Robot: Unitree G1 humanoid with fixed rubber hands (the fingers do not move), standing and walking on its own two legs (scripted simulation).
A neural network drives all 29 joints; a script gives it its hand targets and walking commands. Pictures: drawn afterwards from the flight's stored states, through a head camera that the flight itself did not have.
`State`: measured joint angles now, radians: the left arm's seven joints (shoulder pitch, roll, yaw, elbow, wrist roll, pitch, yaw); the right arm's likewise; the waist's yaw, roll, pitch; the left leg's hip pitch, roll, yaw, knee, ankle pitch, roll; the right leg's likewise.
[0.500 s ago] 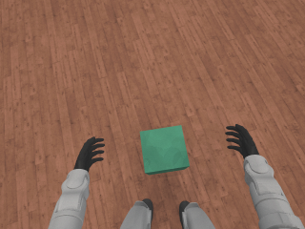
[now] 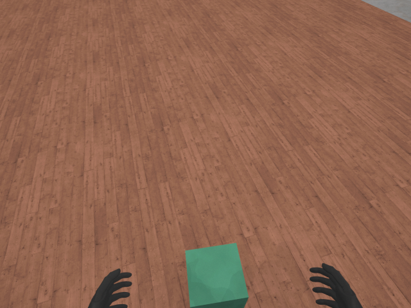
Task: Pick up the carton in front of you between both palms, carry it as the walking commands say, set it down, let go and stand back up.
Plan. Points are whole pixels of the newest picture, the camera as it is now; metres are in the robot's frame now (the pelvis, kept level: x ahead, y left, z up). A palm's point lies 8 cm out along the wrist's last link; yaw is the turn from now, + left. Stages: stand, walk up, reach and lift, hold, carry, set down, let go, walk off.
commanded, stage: let go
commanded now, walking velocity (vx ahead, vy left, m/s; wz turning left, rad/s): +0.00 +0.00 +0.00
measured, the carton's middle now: (214, 281) +0.36 +0.00 -0.65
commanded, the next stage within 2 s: stand in 0.32 s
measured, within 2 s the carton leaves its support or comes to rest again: neither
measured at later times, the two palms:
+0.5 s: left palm out of the picture +0.12 +0.26 -0.09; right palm out of the picture +0.11 -0.25 -0.10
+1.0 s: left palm out of the picture +0.06 +0.28 -0.14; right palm out of the picture +0.12 -0.24 -0.13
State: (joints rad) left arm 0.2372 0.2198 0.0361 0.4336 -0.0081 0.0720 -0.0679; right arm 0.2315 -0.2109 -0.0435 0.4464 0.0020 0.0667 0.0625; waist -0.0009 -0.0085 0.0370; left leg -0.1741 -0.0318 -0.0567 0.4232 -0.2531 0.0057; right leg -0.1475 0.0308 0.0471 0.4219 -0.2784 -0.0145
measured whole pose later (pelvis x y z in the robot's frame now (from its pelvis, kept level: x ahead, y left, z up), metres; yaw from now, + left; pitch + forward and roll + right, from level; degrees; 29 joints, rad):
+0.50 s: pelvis +0.00 +0.00 -0.01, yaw +2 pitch +1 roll +0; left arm 0.28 0.27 0.03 0.61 0.05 -0.04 0.01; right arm 0.32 -0.25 -0.03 0.67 -0.03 -0.05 0.00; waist 0.00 -0.03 -0.04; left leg -0.24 -0.04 -0.06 0.53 -0.31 0.01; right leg -0.20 0.00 0.00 0.52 -0.34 0.00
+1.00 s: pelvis +0.04 +0.01 -0.02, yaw +5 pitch +3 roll +0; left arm 0.36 0.27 0.00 0.80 0.02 -0.01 0.04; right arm 0.35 -0.24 0.00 0.78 -0.02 -0.02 -0.03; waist 0.01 -0.01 -0.08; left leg -0.28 -0.07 -0.10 0.63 -0.40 0.03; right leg -0.20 -0.02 -0.05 0.57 -0.43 0.01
